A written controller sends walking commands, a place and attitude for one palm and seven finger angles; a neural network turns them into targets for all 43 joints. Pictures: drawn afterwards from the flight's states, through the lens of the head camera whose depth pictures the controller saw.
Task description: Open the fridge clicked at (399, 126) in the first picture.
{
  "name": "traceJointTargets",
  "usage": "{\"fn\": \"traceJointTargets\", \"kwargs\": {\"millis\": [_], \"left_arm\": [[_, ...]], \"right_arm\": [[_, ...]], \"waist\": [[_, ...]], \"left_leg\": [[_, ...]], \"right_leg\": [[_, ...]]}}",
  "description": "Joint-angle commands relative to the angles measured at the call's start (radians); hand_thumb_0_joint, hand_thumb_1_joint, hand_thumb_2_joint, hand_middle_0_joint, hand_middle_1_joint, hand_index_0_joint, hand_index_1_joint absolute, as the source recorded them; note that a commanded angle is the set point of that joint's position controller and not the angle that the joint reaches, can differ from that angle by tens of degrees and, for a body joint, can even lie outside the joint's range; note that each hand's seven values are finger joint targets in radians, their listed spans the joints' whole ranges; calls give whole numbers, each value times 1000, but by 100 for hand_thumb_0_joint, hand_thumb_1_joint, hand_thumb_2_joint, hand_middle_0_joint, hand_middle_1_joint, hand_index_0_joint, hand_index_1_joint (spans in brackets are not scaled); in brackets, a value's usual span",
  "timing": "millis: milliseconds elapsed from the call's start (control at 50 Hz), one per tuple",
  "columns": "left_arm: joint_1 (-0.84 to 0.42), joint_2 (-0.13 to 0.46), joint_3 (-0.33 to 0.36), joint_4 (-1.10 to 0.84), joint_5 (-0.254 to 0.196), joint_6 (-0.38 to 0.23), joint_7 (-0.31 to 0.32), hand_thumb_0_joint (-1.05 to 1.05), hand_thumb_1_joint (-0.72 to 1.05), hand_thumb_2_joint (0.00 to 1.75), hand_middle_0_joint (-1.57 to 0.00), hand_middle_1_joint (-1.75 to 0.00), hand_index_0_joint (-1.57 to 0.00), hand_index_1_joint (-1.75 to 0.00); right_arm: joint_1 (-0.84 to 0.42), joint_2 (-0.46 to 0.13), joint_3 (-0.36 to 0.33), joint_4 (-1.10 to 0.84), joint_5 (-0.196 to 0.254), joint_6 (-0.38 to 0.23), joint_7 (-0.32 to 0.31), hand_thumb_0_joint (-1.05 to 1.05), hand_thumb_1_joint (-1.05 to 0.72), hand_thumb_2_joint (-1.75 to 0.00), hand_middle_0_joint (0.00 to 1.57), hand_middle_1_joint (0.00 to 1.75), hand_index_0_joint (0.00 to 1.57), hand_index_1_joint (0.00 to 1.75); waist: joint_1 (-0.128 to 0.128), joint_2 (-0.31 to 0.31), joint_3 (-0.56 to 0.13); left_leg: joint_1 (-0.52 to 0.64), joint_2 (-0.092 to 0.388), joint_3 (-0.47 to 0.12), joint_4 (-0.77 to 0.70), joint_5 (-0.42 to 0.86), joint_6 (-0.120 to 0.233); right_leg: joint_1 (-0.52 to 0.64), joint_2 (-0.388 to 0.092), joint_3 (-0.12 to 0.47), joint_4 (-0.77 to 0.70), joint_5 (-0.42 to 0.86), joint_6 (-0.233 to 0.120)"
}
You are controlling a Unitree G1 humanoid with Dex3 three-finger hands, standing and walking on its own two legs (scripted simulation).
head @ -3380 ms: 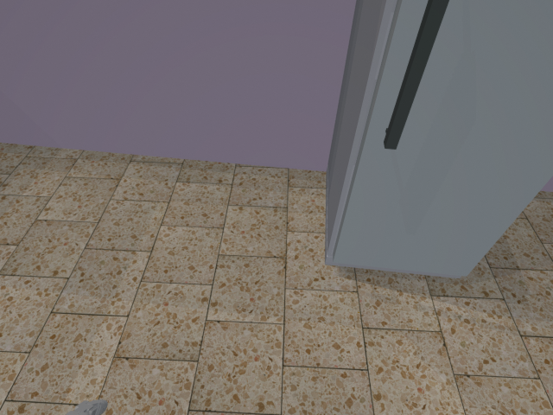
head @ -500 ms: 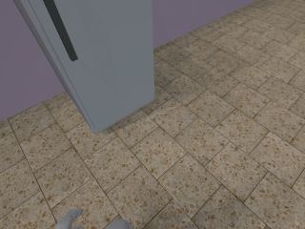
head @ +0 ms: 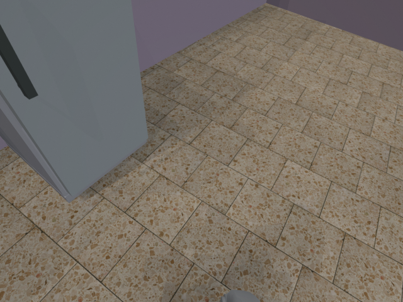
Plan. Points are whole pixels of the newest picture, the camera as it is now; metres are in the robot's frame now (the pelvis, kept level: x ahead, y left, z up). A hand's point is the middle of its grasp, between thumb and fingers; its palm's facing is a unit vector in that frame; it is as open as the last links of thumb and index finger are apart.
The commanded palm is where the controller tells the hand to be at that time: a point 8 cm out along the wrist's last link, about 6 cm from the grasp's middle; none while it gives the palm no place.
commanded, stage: walk to a spot facing it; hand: left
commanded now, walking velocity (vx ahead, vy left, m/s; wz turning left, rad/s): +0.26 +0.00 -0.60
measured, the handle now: out of the picture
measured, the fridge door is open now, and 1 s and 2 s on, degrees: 0 0 0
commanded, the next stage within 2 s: turn to face it in 1.08 s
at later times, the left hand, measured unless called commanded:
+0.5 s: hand out of the picture +0.13 +0.13 -0.17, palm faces -0.22 -0.95 -0.20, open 7.3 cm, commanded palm none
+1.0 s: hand (188, 182) +0.46 +0.06 -0.16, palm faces -0.49 -0.85 -0.18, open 7.3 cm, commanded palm none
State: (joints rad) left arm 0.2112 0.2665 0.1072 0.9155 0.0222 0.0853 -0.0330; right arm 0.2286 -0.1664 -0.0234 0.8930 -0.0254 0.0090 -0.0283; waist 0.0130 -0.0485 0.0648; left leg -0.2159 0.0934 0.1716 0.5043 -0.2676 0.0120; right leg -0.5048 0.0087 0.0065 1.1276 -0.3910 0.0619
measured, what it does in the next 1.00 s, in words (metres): walks ahead, turning right: right foot, then left foot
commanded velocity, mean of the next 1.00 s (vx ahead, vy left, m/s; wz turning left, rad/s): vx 0.31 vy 0.00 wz -0.52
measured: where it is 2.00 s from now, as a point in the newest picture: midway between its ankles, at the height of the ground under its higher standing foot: (241, 264)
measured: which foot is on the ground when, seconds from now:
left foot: down 0.00-0.22, up 0.24-0.64, down 0.66-1.00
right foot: up 0.00-0.20, down 0.22-0.66, up 0.68-1.00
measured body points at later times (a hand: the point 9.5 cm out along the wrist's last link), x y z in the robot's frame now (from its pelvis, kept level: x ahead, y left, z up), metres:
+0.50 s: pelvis +0.08 -0.05 +0.00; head +0.09 -0.06 +0.45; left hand +0.14 +0.18 -0.15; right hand +0.08 -0.33 -0.14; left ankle +0.19 +0.07 -0.68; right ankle -0.01 -0.14 -0.74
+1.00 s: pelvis +0.28 -0.06 +0.00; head +0.30 -0.06 +0.45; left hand +0.49 +0.10 -0.14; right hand +0.13 -0.26 -0.14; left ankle +0.29 +0.03 -0.74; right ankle +0.26 -0.23 -0.66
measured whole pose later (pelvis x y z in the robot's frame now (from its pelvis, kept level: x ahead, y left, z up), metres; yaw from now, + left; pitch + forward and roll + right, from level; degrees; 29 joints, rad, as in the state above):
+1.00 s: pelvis +0.28 -0.06 +0.00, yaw -33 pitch -1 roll +0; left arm 0.16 0.23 0.11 0.95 0.04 0.04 -0.04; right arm 0.36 -0.17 -0.05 1.03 -0.03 -0.07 -0.02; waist -0.01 -0.04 0.06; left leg -0.09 0.09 0.34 0.40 -0.28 0.02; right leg -0.63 -0.11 -0.06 1.06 -0.15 0.03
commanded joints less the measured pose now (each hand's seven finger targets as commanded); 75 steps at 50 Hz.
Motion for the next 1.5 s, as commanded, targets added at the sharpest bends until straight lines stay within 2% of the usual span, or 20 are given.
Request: {"fn": "traceJointTargets", "kwargs": {"millis": [0, 100, 160, 180, 200, 220, 340, 540, 600, 640, 680, 760, 900, 1060, 1140, 1160, 1180, 1200, 1320, 1480], "left_arm": [[-95, 22, -2, -100, -1, -26, -9, 0, 90, 90, -20, -30, -20, -30], [-129, 9, -10, -106, 5, -42, -24, 0, 90, 90, -20, -30, -20, -30], [-4, 18, -4, -57, 6, -65, -18, 0, 90, 90, -20, -30, -20, -30], [105, 87, 11, -20, 9, -80, -7, 0, 90, 90, -20, -30, -20, -30], [218, 224, 33, 17, 11, -94, 15, 0, 90, 90, -20, -30, -20, -30], [281, 228, 35, 24, -10, -92, 34, 0, 90, 90, -20, -30, -20, -30], [96, 106, -11, 3, -1, -134, 32, 0, 90, 90, -20, -30, -20, -30], [146, 116, -12, 67, 5, -145, 42, 0, 90, 90, -20, -30, -20, -30], [102, 109, -3, 68, 0, -143, 39, 0, 90, 90, -20, -30, -20, -30], [162, 1, -15, 36, -19, -134, 16, 0, 90, 90, -20, -30, -20, -30], [76, 26, -8, 27, -5, -128, 12, 0, 90, 90, -20, -30, -20, -30], [97, -31, -7, 48, 11, -91, -12, 0, 90, 90, -20, -30, -20, -30], [-28, -55, -1, -16, 16, -64, -21, 0, 90, 90, -20, -30, -20, -30], [-237, -62, -21, -80, 10, -76, -22, 0, 90, 90, -20, -30, -20, -30], [-34, -3, -10, -30, 13, -103, -11, 0, 90, 90, -20, -30, -20, -30], [102, 76, 7, 11, 16, -123, 0, 0, 90, 90, -20, -30, -20, -30], [222, 189, 28, 39, 7, -136, 20, 0, 90, 90, -20, -30, -20, -30], [253, 219, 24, 51, -19, -129, 35, 0, 90, 90, -20, -30, -20, -30], [-102, 20, -52, 8, -3, -135, 65, 0, 90, 90, -20, -30, -20, -30], [-62, 42, -22, 4, 5, -97, 69, 0, 90, 90, -20, -30, -20, -30]], "right_arm": [[55, -216, -72, -33, -2, -20, -8, 0, -90, -90, 20, 30, 20, 30], [79, -253, -86, 1, -10, -20, 8, 0, -90, -90, 20, 30, 20, 30], [56, -245, -85, 10, -8, -20, 15, 0, -90, -90, 20, 30, 20, 30], [52, -207, -76, -4, 1, -20, 23, 0, -90, -90, 20, 30, 20, 30], [-32, -122, -47, -68, 7, -18, 36, 0, -90, -90, 20, 30, 20, 30], [-146, -167, -46, -118, -3, -17, 34, 0, -90, -90, 20, 30, 20, 30], [-52, -141, -62, -27, -10, -21, 51, 0, -90, -90, 20, 30, 20, 30], [-162, -118, -49, -77, 3, -53, 60, 0, -90, -90, 20, 30, 20, 30], [60, -165, -63, -2, -1, -71, 35, 0, -90, -90, 20, 30, 20, 30], [330, -360, -99, 68, -19, -79, 12, 0, -90, -90, 20, 30, 20, 30], [177, -273, -75, 41, -3, -68, 8, 0, -90, -90, 20, 30, 20, 30], [59, -131, -44, 36, -2, -92, 3, 0, -90, -90, 20, 30, 20, 30], [144, -119, -52, 76, 3, -100, 2, 0, -90, -90, 20, 30, 20, 30], [230, -150, -59, 117, -9, -73, 9, 0, -90, -90, 20, 30, 20, 30], [198, -195, -74, 86, 1, -60, 11, 0, -90, -90, 20, 30, 20, 30], [207, -178, -67, 74, 14, -59, 23, 0, -90, -90, 20, 30, 20, 30], [237, -93, -46, 48, 28, -61, 23, 0, -90, -90, 20, 30, 20, 30], [165, -98, -42, 28, 28, -57, 3, 0, -90, -90, 20, 30, 20, 30], [253, -20, -15, 142, 7, 11, 2, 0, -90, -90, 20, 30, 20, 30], [66, -40, -32, 60, 7, 23, 29, 0, -90, -90, 20, 30, 20, 30]], "waist": [[-58, 215, -55], [-79, 258, -41], [-6, 180, -86], [48, 3, -128], [115, -349, -110], [149, -234, -75], [-1, -66, 24], [18, -76, 38], [-89, -6, -43], [-147, 463, -249], [-108, 312, -118], [-7, 184, 3], [-17, 147, 28], [-80, 182, 68], [30, 179, -97], [93, 83, -212], [114, -151, -381], [123, -82, -398], [-86, 3, -116], [-19, -71, -36]], "left_leg": [[133, 264, -126, -192, 225, 121], [72, 309, -111, -224, -160, 93], [-24, 275, -24, -30, -187, 29], [-198, 211, 63, 193, -214, -28], [-550, 49, 96, 534, -420, -87], [-624, 55, -82, 628, -353, -71], [-444, 68, -98, 538, -5, -97], [-294, 16, -83, 197, 32, -65], [91, -34, -65, 16, 72, -44], [443, 396, -601, -205, -117, 71], [191, 415, -614, -339, -449, 87], [-18, 283, -214, -326, -127, 37], [93, 288, -50, -343, 39, 87], [196, 289, 116, -214, 413, 80], [206, 254, 193, 185, 810, 21], [-16, 231, 174, 414, 636, -23], [-349, 51, 132, 723, -283, -83], [-383, 17, -35, 879, -403, -73], [-171, 62, -155, 629, -125, -64], [-197, 25, -82, 365, -148, -57]], "right_leg": [[-43, -56, -55, -145, -43, 13], [83, -44, -128, -395, -92, -21], [333, -2, -176, -642, 33, -54], [561, -101, -44, -764, -15, -94], [693, -376, 437, -909, -107, -221], [623, -439, 535, -948, -86, -282], [375, -241, 202, -929, 143, -219], [395, -234, 222, -869, 307, -216], [276, -151, 174, -601, 466, -170], [-49, 71, -27, 1, -171, -80], [-127, -29, 47, 219, -77, -101], [-78, -108, 4, 167, 121, -69], [-222, -149, -27, 1, 250, -25], [-107, -93, -141, -392, 193, -52], [242, 22, -221, -575, 207, -105], [584, -55, -129, -618, 393, -140], [900, -398, 307, -592, 884, -270], [836, -482, 338, -602, 1281, -339], [203, -310, -47, -792, 716, -212], [231, -362, -72, -810, 349, -213]]}}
